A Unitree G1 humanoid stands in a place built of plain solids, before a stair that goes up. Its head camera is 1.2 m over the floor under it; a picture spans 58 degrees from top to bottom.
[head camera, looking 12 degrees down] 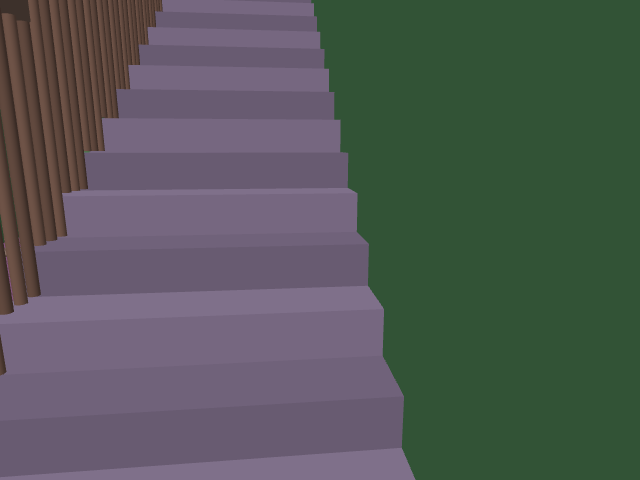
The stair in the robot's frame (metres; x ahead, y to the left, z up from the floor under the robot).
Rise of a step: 0.17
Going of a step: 0.25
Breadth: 1.29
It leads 6 degrees to the left of straight ahead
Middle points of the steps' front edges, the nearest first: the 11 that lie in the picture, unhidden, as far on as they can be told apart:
1.06 0.40 0.50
1.31 0.42 0.67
1.56 0.45 0.84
1.81 0.48 1.01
2.06 0.50 1.18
2.31 0.53 1.35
2.56 0.56 1.52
2.81 0.58 1.69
3.06 0.61 1.86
3.31 0.64 2.03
3.56 0.66 2.20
